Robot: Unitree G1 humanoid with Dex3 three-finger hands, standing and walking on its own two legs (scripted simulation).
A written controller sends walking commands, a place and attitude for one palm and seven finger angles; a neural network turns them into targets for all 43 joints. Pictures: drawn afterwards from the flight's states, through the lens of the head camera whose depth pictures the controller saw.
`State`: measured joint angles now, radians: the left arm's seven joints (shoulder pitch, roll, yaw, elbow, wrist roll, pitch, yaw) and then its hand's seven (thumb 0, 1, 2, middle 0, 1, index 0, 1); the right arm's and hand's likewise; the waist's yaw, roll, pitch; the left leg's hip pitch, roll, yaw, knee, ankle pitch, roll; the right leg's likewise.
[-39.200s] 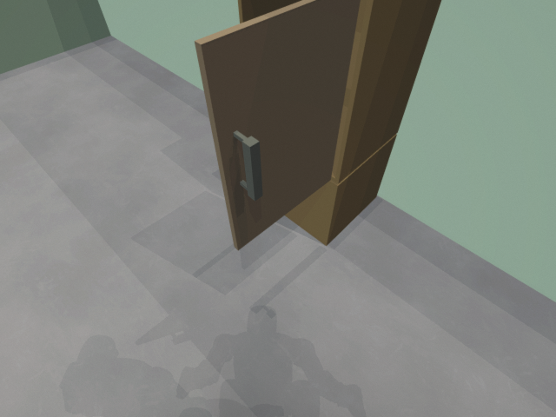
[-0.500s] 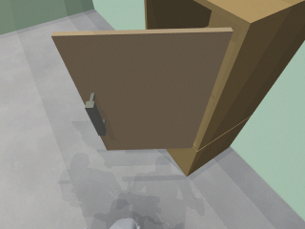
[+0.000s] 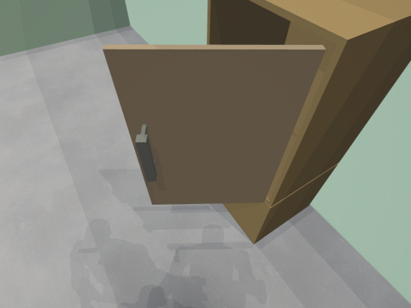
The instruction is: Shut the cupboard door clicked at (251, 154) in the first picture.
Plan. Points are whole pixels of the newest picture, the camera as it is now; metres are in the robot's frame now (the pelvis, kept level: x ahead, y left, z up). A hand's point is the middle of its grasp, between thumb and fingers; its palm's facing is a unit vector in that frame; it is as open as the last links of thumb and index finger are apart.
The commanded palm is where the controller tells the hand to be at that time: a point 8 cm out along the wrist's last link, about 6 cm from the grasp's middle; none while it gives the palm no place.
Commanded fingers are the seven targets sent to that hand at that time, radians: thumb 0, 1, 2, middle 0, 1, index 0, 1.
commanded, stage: come to a stop and stand still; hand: left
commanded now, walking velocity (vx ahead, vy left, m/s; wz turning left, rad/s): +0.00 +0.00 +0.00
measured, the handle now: (148, 153) +0.47 +0.18 -0.02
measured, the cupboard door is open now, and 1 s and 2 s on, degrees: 59 59 59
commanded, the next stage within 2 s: look again from close up in 0.30 s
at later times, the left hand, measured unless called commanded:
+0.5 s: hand out of the picture -0.01 +0.17 -0.18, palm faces -0.02 -0.98 -0.18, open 7.4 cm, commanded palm none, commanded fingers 0.00 0.90 0.90 -0.20 -0.30 -0.20 -0.30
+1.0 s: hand out of the picture +0.02 +0.27 -0.16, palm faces +0.01 -0.94 -0.34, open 7.4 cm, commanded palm none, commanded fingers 0.00 0.90 0.90 -0.20 -0.30 -0.20 -0.30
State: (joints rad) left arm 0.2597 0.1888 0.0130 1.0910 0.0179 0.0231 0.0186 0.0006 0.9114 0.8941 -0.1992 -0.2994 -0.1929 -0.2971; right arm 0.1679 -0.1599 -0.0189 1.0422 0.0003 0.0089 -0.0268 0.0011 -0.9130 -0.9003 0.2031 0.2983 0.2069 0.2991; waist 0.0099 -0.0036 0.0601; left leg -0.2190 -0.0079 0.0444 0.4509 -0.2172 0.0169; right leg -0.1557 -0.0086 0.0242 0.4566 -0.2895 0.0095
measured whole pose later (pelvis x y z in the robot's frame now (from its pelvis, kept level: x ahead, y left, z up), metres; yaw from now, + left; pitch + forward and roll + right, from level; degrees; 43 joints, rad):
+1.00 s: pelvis -0.04 +0.02 +0.00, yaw +1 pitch -2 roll -1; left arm 0.22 0.34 0.01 0.98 0.03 0.00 0.01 0.00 0.91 0.89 -0.20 -0.30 -0.20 -0.30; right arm 0.10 -0.31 -0.03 0.97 -0.02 -0.02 0.01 0.01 -0.90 -0.90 0.20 0.30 0.21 0.30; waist 0.01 -0.01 0.01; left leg -0.27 -0.03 0.03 0.48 -0.17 0.05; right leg -0.20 -0.03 0.01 0.47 -0.24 0.03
